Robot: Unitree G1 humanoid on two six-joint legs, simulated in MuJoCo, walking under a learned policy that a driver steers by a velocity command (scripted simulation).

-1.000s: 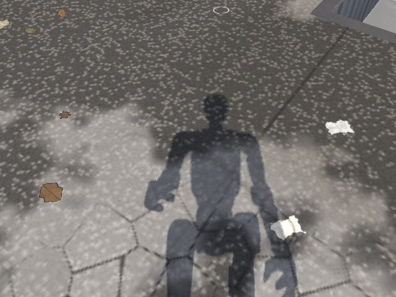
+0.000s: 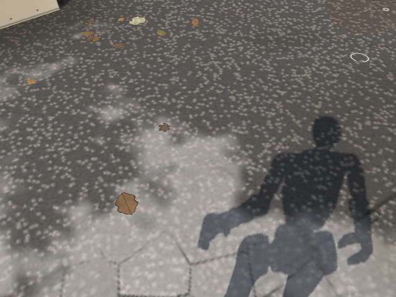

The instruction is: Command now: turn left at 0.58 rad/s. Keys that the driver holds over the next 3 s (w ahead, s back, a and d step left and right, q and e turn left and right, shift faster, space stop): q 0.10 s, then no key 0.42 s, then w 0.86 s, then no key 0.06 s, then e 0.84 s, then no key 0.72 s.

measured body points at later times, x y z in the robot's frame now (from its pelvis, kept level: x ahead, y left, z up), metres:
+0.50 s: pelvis -0.02 +0.01 +0.00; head +0.00 +0.02 +0.45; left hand +0.00 +0.28 -0.13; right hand +0.15 -0.22 -0.12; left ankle -0.06 +0.10 -0.74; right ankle -0.01 -0.11 -0.73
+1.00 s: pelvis +0.08 -0.03 +0.01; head +0.09 -0.06 +0.46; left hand +0.03 +0.23 -0.11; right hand +0.19 -0.28 -0.14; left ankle +0.05 +0.11 -0.66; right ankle +0.05 -0.10 -0.74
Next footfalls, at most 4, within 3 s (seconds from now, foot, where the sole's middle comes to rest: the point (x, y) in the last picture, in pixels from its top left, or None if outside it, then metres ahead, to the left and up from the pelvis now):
0.02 right None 0.03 -0.11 -0.77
0.42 left None -0.02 0.11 -0.77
0.84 right None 0.09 -0.10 -0.77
1.34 left None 0.41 0.12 -0.77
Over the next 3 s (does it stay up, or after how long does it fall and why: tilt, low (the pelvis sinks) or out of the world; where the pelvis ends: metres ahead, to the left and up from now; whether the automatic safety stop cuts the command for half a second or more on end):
stays up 0.46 0.08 0.01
